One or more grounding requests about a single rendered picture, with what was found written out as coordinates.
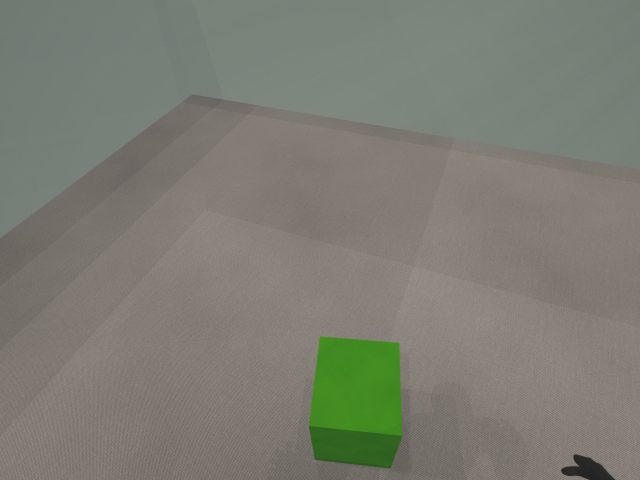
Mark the robot right hand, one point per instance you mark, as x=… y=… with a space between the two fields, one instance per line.
x=587 y=468

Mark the carton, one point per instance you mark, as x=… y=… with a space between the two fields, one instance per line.
x=355 y=413

